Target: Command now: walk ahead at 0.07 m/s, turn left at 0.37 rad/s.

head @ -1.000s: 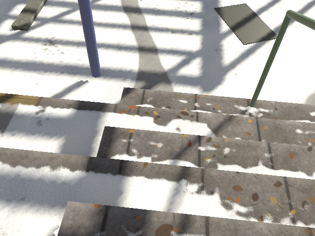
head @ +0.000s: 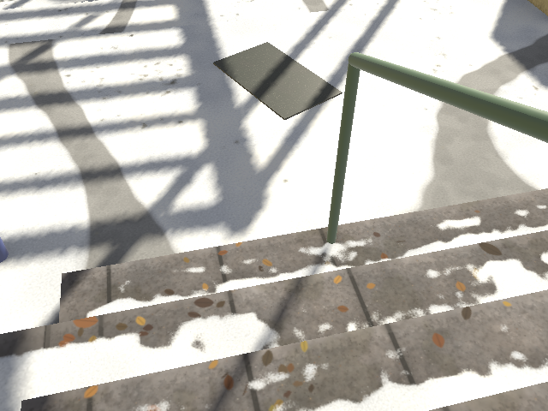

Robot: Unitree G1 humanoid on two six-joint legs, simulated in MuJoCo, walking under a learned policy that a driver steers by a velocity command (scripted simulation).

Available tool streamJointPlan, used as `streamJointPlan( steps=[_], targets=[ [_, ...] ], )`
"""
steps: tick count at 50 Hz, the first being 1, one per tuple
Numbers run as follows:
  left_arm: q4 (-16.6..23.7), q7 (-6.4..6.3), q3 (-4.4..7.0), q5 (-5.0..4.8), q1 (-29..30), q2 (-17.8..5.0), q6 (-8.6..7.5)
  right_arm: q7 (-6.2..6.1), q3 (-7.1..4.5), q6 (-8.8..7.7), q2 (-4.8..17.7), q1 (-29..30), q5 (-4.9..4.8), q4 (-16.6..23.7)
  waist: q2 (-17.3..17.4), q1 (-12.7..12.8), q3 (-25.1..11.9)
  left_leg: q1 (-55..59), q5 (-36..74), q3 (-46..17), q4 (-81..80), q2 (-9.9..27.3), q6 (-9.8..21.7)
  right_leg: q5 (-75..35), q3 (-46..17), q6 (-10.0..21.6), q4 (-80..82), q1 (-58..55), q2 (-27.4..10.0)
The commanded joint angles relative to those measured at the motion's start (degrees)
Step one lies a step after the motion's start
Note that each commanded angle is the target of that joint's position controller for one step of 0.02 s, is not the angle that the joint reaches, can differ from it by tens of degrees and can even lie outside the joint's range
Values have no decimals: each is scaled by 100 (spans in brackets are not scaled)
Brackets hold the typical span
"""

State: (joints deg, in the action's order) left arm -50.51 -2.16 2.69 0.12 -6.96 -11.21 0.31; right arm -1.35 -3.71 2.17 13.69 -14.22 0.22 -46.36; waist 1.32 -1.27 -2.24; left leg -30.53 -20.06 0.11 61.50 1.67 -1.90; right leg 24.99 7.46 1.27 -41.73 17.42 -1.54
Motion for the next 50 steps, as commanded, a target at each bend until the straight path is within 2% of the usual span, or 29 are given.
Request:
streamJointPlan(
  steps=[1, 2, 3, 4, 5, 6, 7, 8, 9, 10, 12, 16, 17, 19, 20, 21, 28, 32, 34, 35, 36, 37, 38, 40, 41, 42, 44, 45, 50],
  targets=[
    [338, -128, 361, -78, -19, -1119, 133, 12, -87, -45, 302, -8, -86, 517, -1080, 105, 32, 308, -154, 389, -897, 6, 92, -3939, -873, 977, 539, -2, -1718],
    [424, -130, 343, -128, 251, -1027, 137, 32, -153, -73, 399, -514, -53, 350, -853, -193, -62, 1193, 660, 709, -1555, -277, 209, -3767, -505, 761, -35, 474, -1491],
    [477, -149, 340, -199, 74, -852, 135, 89, -314, -178, 885, -584, -65, 461, 142, -132, 97, 1658, 2682, -466, -2877, -111, 649, -3192, -125, 253, -1516, 949, -919],
    [822, -104, 268, 58, 312, -663, 78, 118, -461, -343, 1641, -731, 48, 556, 2114, -66, -49, 2566, 6467, -3370, -3158, 1295, 1599, 1096, -277, -347, -3695, 2629, 232],
    [836, -46, 281, 25, 465, -675, 20, 258, -266, -450, 1254, -874, 92, 633, 1145, -124, -664, 3060, 7892, -3675, -3039, 1671, 2023, 1715, -1421, -329, -4172, 2997, 345],
    [998, -83, 286, -95, 683, -740, 73, 326, -312, -482, 1316, -652, 168, 762, 693, -77, -830, 3027, 6888, -3687, -3120, 1639, 2190, 1427, -1562, -298, -4419, 3154, 453],
    [1076, -174, 314, -126, 871, -843, 157, 298, -358, -440, 1384, -291, 13, 877, 292, -36, -537, 2696, 5215, -3608, -3304, 1490, 2039, 883, -1511, -240, -4371, 3304, 459],
    [963, -268, 363, -43, 869, -934, 247, 190, -242, -335, 1076, -162, -183, 950, -198, 31, -265, 2606, 5263, -3061, -2986, 1352, 1792, 537, -1633, -288, -4301, 3394, 211],
    [1050, -253, 336, 36, 695, -818, 313, 90, -190, -223, 940, 58, -254, 1028, 65, 227, -396, 2418, 4943, -2756, -2951, 1103, 1604, 271, -1632, -303, -4030, 3138, 170],
    [1074, -214, 346, 23, 643, -847, 353, 41, -190, -145, 933, 133, -257, 1163, 166, 270, -383, 2319, 4573, -2625, -2984, 941, 1482, 46, -1613, -341, -3856, 3053, 149],
    [1192, -148, 262, 47, 689, -666, 345, -55, -173, -65, 882, 117, -143, 1285, 104, 257, -544, 2327, 5082, -2422, -2884, 742, 1376, -357, -1494, -423, -3777, 2930, 199],
    [1437, -58, 142, 80, 690, -581, 297, -195, -190, 55, 945, 47, -213, 1390, 395, 189, -688, 2523, 5114, -2325, -2753, 528, 1152, -875, -1403, -480, -3430, 3040, 270],
    [1337, -3, 182, 120, 550, -778, 229, -223, -144, 47, 1025, 254, -63, 1573, 231, 210, -889, 2305, 5483, -2401, -2543, 600, 1230, -1462, -1345, -469, -4054, 2696, 352],
    [1414, 34, 186, 107, 487, -797, 202, -217, -92, 82, 1029, 416, -76, 1714, 324, 203, -848, 2185, 5290, -2539, -2535, 555, 1322, -1329, -1339, -505, -4474, 2793, 437],
    [1573, 6, 135, 79, 626, -653, 238, -204, -72, 138, 926, 315, -184, 1686, 528, 167, -652, 2270, 4858, -2547, -2684, 399, 1280, -1022, -1288, -542, -4122, 3009, 466],
    [1680, 7, 103, 91, 725, -609, 249, -208, -54, 177, 898, 285, -192, 1708, 622, 120, -560, 2347, 4613, -2686, -2652, 369, 1287, -974, -1309, -552, -3932, 3071, 474],
    [1782, 191, 76, -8, 452, -831, 98, -150, -8, 192, 875, 781, -100, 1964, 783, 107, -682, 2206, 4509, -3017, -2572, 473, 1416, -702, -1307, -513, -2427, 1954, 246],
    [1685, 341, 100, -63, 38, -849, 15, 3, -23, 179, 837, 1162, -133, 1980, 812, 169, -589, 1705, 4230, -2948, -2854, 240, 1454, -345, -1014, -383, -931, 536, 241],
    [1554, 422, 100, -33, -368, -666, -44, 46, 41, 137, 626, 1424, -206, 1956, 636, 429, -509, 1388, 3393, -2816, -2843, -7, 1293, -1109, -960, -200, 504, -456, 248],
    [1489, 449, 111, 20, -532, -685, -88, 29, 71, 97, 471, 1327, -216, 1936, 291, 413, -441, 1234, 2600, -2605, -2612, -325, 1033, -2615, -1239, -32, 1256, -934, 99],
    [1488, 430, 205, 93, -420, -1108, -110, 15, 36, 79, 423, 657, -151, 1886, -990, -129, -457, 1075, 596, -2094, -1848, -977, 548, -4444, -2130, 460, 1346, -1090, -598],
    [1566, 414, 92, 186, -244, -846, -120, 36, -13, 45, 568, 541, -106, 1775, -1502, -148, -269, 866, -1096, -1848, -1578, -1180, 218, -4360, -2909, 1258, 1850, -650, -1271],
    [1603, 418, 68, 181, 13, -817, -147, 24, -69, 42, 704, 741, -153, 1804, -1562, -153, -37, 960, -1380, -1609, -1444, -935, 53, -3597, -3260, 1557, 2208, -141, -1476],
    [1551, 384, 8, -28, 245, -677, -149, 51, 18, 119, 418, 868, -66, 1778, -1080, -194, -41, 1286, -309, -1460, -2177, -456, -34, -2952, -2772, 1148, 2019, -233, -1115],
    [1470, 355, 14, -72, 175, -701, -128, 116, 86, 155, 211, 814, -22, 1724, -950, -200, -141, 1733, 294, -1434, -2773, -344, -3, -2454, -2413, 848, 1965, -197, -844],
    [1394, 327, 29, -89, -18, -738, -110, 186, 121, 165, 130, 795, -8, 1682, -821, -116, -156, 2002, 787, -1413, -3066, -342, 65, -1912, -2181, 601, 1939, -197, -584],
    [1428, 277, 44, -48, -294, -817, -88, 227, 62, 149, 406, 716, -22, 1599, -238, 133, 143, 1586, 846, -1470, -3344, -358, 343, -817, -1788, 287, 2026, -270, -247],
    [1440, 260, 55, -37, -281, -860, -82, 227, 61, 120, 392, 671, -22, 1582, -168, 122, 259, 1366, 764, -1509, -3469, -342, 411, -645, -1682, 212, 1968, -434, -195],
    [1321, 254, 13, -23, -504, -637, -51, 149, 85, 47, 347, 339, 38, 1351, -46, 232, 51, 1334, 1107, -1548, -3734, -275, 358, -1427, -1495, 255, 1823, -932, -150]
  ],
)
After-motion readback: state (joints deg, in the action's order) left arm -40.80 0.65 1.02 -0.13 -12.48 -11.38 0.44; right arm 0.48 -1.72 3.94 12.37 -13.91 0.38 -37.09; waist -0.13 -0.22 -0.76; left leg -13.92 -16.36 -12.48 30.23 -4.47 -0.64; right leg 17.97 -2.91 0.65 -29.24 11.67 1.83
